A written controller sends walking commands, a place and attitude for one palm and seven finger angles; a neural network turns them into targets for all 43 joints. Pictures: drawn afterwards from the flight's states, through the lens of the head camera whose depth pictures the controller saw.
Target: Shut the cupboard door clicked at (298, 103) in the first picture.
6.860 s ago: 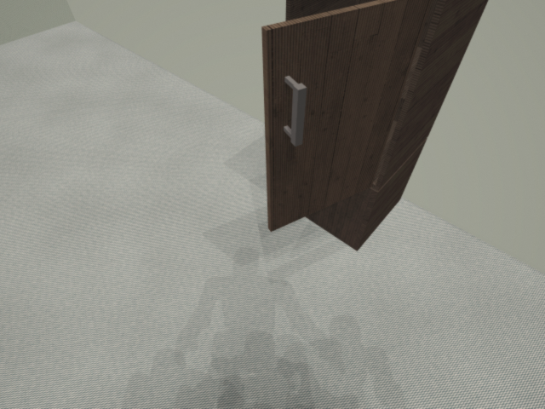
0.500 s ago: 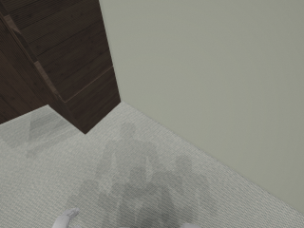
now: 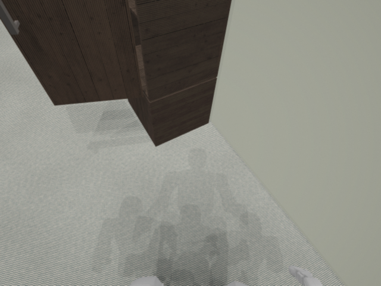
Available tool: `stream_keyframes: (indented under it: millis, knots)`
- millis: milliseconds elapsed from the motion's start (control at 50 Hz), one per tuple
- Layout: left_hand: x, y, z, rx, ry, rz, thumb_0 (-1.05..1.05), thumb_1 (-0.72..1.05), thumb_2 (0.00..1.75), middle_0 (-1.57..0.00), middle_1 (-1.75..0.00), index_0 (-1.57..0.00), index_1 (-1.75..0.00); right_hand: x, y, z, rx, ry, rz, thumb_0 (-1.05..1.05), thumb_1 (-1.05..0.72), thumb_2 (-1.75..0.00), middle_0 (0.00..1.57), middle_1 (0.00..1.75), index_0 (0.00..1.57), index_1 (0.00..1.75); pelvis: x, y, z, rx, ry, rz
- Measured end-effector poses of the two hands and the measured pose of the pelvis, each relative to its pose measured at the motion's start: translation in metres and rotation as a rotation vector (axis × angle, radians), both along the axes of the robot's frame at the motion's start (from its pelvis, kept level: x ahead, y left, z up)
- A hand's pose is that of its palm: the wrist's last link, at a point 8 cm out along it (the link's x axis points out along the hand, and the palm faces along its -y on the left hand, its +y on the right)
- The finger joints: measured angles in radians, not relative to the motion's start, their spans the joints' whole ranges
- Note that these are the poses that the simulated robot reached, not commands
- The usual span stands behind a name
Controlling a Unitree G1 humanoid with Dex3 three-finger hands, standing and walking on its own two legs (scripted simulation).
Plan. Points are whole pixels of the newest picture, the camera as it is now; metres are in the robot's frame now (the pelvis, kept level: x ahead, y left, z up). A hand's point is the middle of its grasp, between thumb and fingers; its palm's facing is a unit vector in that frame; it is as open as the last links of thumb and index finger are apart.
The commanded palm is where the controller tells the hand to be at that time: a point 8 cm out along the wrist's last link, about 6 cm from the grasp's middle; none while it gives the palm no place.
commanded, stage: turn to face it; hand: left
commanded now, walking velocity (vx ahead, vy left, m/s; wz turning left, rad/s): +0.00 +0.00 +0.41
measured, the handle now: (3, 7) +0.78 +0.60 +0.10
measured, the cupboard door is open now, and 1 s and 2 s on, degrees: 70 70 70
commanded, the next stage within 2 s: take the last steps up to it in 0.42 s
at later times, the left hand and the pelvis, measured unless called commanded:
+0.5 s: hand out of the picture +0.07 +0.16 -0.14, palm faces +0.19 -0.95 -0.24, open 7.4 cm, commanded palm none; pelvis +0.02 -0.03 +0.01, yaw +11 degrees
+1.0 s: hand out of the picture +0.03 +0.24 -0.15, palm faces +0.37 -0.91 -0.20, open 7.4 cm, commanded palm none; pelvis +0.06 +0.05 +0.02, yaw +19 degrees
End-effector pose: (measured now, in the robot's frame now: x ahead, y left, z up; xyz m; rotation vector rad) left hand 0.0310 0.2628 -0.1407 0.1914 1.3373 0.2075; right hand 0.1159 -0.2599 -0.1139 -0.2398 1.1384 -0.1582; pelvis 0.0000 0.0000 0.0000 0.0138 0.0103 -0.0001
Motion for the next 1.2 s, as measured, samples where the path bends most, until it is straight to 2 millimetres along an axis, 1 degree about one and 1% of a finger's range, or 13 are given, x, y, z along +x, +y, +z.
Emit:
stream_keyframes:
  millis: [80, 180, 280, 400, 520, 620, 700, 800, 860, 920, 1000, 1100, 1200]
  knots:
    - [0.001, 0.012, 0.009, 0.008, -0.003, 0.045, 0.01, 0.91, 0.90, -0.20, -0.30, -0.20, -0.30, 0.007, 0.012, 0.010, -0.020, -0.008, 0.038, 0.00, -0.91, -0.90, 0.20, 0.30, 0.20, 0.30, 0.003, 0.006, 0.009, -0.020, -0.002, 0.031]
    - [0.015, 0.011, 0.021, -0.001, -0.068, 0.063, 0.01, 0.91, 0.90, -0.20, -0.30, -0.19, -0.30, 0.001, 0.022, 0.012, -0.003, 0.037, 0.064, 0.00, -0.91, -0.90, 0.20, 0.30, 0.20, 0.30, 0.006, 0.006, 0.018, -0.032, 0.000, 0.066]
    - [0.030, -0.006, 0.027, -0.008, -0.114, 0.068, 0.01, 0.91, 0.90, -0.20, -0.30, -0.19, -0.30, -0.014, 0.023, 0.002, 0.034, 0.098, 0.066, 0.00, -0.91, -0.90, 0.20, 0.30, 0.20, 0.30, 0.010, -0.003, 0.019, -0.033, -0.002, 0.103]
    - [0.038, -0.036, 0.027, 0.011, -0.167, 0.078, 0.01, 0.90, 0.90, -0.20, -0.30, -0.20, -0.30, -0.027, 0.006, -0.023, 0.085, 0.163, 0.054, 0.00, -0.90, -0.90, 0.20, 0.30, 0.20, 0.30, 0.015, -0.026, 0.008, -0.004, -0.002, 0.139]
    - [0.015, -0.060, 0.031, -0.006, -0.135, 0.132, 0.01, 0.90, 0.90, -0.20, -0.30, -0.20, -0.30, -0.023, -0.005, -0.023, 0.084, 0.217, 0.073, 0.00, -0.91, -0.90, 0.20, 0.30, 0.20, 0.30, 0.016, -0.033, 0.015, 0.003, -0.017, 0.199]
    - [-0.013, -0.054, 0.031, -0.005, -0.106, 0.208, 0.00, 0.93, 0.90, -0.21, -0.30, -0.20, -0.30, -0.009, -0.001, -0.014, 0.062, 0.223, 0.132, 0.00, -0.91, -0.90, 0.20, 0.30, 0.20, 0.30, 0.019, -0.031, 0.020, 0.013, -0.014, 0.245]
    - [-0.044, -0.043, 0.024, -0.024, -0.069, 0.279, 0.00, 0.92, 0.90, -0.21, -0.30, -0.20, -0.30, 0.014, 0.017, -0.007, 0.042, 0.204, 0.210, 0.00, -0.91, -0.90, 0.20, 0.30, 0.20, 0.30, 0.021, -0.019, 0.019, 0.015, -0.010, 0.282]
    - [-0.088, -0.021, 0.004, -0.058, 0.031, 0.367, 0.00, 0.91, 0.90, -0.20, -0.30, -0.20, -0.30, 0.050, 0.051, -0.005, 0.010, 0.112, 0.288, 0.00, -0.91, -0.90, 0.20, 0.30, 0.20, 0.30, 0.027, 0.010, 0.007, 0.000, -0.008, 0.315]
    - [-0.092, -0.007, 0.004, -0.064, 0.087, 0.370, 0.01, 0.91, 0.90, -0.20, -0.30, -0.20, -0.30, 0.055, 0.066, -0.001, 0.004, 0.075, 0.291, 0.00, -0.91, -0.90, 0.20, 0.30, 0.20, 0.30, 0.033, 0.023, 0.009, -0.004, -0.013, 0.310]
    - [-0.071, 0.008, 0.012, -0.063, 0.058, 0.361, 0.01, 0.91, 0.90, -0.20, -0.30, -0.19, -0.30, 0.046, 0.077, 0.002, 0.008, 0.102, 0.283, 0.00, -0.91, -0.90, 0.20, 0.30, 0.20, 0.30, 0.043, 0.034, 0.016, -0.009, -0.016, 0.318]
    - [-0.025, 0.024, 0.021, -0.054, -0.030, 0.342, 0.01, 0.91, 0.90, -0.20, -0.30, -0.19, -0.30, 0.027, 0.089, -0.001, 0.029, 0.195, 0.270, 0.00, -0.91, -0.90, 0.20, 0.30, 0.20, 0.30, 0.060, 0.046, 0.022, -0.006, -0.017, 0.329]
    - [0.044, 0.037, 0.027, -0.043, -0.118, 0.300, 0.01, 0.91, 0.90, -0.20, -0.30, -0.19, -0.30, 0.008, 0.098, -0.010, 0.063, 0.322, 0.231, 0.00, -0.91, -0.90, 0.20, 0.30, 0.20, 0.30, 0.090, 0.056, 0.020, 0.007, -0.016, 0.336]
    - [0.122, 0.042, 0.027, -0.027, -0.187, 0.239, 0.01, 0.91, 0.90, -0.20, -0.30, -0.19, -0.30, 0.004, 0.099, -0.024, 0.090, 0.431, 0.178, 0.00, -0.91, -0.90, 0.20, 0.30, 0.20, 0.30, 0.131, 0.061, 0.010, 0.022, -0.015, 0.329]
